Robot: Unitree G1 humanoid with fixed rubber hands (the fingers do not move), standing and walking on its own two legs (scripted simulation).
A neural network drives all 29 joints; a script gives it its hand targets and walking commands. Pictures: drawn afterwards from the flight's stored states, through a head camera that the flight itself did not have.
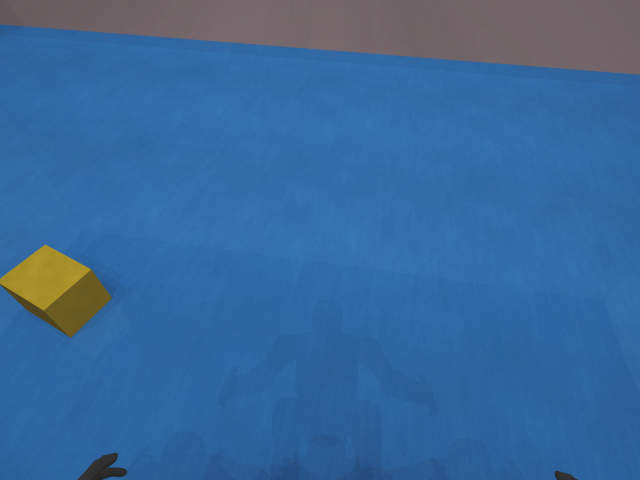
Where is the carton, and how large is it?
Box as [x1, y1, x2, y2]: [0, 245, 111, 336]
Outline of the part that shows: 44,245 1,277 0,284 26,309 67,335 71,336 111,297 89,268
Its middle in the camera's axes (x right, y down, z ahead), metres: -0.94 +0.19 +1.38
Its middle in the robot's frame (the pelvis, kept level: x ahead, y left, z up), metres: +0.80 +0.97 -0.69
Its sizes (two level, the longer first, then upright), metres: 0.236 0.183 0.180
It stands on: the floor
